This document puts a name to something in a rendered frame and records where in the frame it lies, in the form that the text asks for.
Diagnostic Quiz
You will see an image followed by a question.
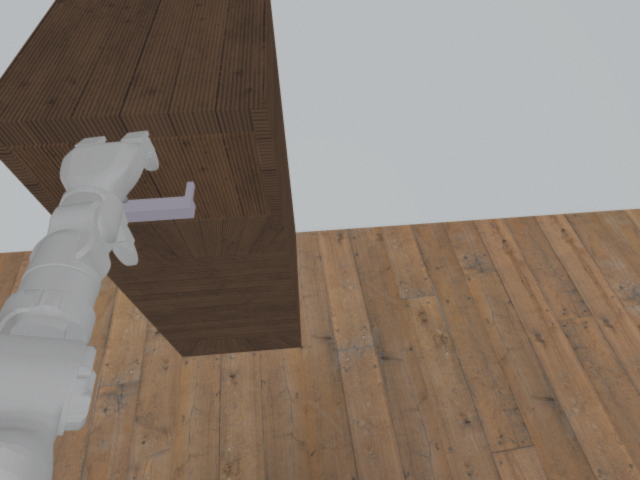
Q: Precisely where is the drawer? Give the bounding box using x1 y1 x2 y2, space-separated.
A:
10 132 268 224

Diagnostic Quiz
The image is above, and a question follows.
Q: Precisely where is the robot left forearm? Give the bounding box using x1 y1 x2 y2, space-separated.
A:
0 185 123 346

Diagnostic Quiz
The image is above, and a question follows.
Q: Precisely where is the robot left upper arm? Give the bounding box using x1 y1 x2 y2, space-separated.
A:
0 334 97 480

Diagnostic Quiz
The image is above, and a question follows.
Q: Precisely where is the robot left hand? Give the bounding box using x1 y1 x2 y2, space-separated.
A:
60 130 159 266

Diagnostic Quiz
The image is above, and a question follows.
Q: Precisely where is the handle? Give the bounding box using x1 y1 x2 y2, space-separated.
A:
122 182 196 223

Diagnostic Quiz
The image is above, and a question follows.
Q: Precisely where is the cabinet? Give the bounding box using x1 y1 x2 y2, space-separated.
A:
0 0 302 357

